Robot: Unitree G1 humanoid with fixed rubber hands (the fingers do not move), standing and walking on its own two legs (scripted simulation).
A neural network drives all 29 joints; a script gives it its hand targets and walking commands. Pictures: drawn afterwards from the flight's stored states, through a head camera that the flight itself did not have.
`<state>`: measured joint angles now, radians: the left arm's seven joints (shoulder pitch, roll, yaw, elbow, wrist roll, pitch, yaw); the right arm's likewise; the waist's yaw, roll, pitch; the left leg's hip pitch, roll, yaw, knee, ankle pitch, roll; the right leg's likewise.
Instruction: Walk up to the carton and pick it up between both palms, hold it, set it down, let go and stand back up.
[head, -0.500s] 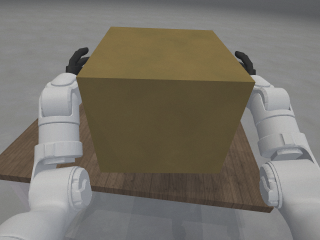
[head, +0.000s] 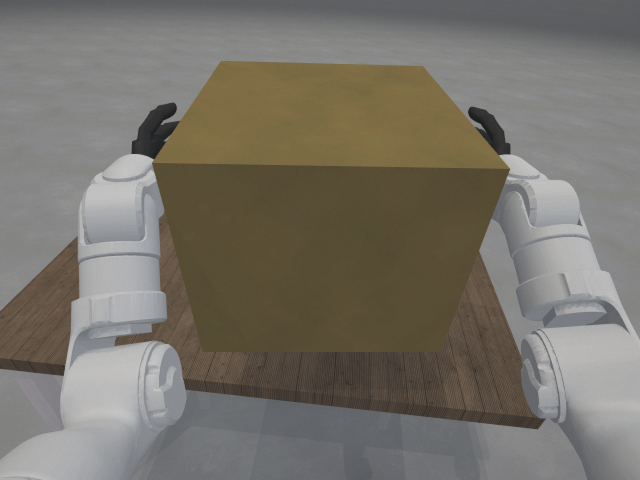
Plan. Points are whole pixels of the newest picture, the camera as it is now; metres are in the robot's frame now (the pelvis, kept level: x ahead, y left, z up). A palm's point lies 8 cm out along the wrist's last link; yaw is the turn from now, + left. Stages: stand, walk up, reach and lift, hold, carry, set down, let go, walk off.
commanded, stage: hold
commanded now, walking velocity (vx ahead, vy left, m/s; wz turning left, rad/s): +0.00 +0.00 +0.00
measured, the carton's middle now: (322, 195) +0.42 -0.01 +0.21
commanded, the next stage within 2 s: none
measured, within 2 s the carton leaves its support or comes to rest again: neither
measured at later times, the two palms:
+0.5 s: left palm (143, 163) +0.36 +0.20 +0.28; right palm (486, 165) +0.36 -0.20 +0.29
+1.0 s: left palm (146, 173) +0.35 +0.19 +0.27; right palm (489, 173) +0.36 -0.20 +0.28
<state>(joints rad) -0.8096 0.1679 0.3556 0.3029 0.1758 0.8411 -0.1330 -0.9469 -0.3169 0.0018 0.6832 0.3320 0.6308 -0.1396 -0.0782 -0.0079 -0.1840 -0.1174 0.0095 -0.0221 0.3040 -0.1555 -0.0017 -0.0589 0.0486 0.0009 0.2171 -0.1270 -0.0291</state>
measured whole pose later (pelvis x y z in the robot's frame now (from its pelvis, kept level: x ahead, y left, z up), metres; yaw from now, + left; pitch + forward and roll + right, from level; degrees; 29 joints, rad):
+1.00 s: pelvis +0.00 +0.00 +0.00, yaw +0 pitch -3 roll -1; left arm -0.78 0.16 0.36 0.26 0.18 0.85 -0.13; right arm -0.92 -0.31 -0.01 0.66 0.34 0.63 -0.14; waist -0.08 0.00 -0.18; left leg -0.11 0.01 -0.02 0.32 -0.16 0.00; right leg -0.05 0.05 0.00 0.22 -0.13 -0.03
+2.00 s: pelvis -0.01 +0.00 +0.00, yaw +0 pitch -2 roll -1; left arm -0.83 0.17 0.36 0.32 0.18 0.84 -0.13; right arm -0.98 -0.31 -0.02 0.72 0.31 0.63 -0.13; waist -0.07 -0.01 -0.19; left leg -0.13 0.01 -0.02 0.30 -0.14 0.00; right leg -0.08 0.05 0.01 0.22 -0.12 -0.03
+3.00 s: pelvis -0.01 +0.00 +0.00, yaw +0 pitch -1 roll -1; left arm -0.87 0.18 0.37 0.37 0.19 0.82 -0.14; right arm -1.00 -0.31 -0.03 0.74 0.30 0.62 -0.13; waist -0.07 -0.01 -0.18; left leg -0.14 0.01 -0.02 0.30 -0.13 0.00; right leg -0.08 0.04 0.00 0.22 -0.11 -0.03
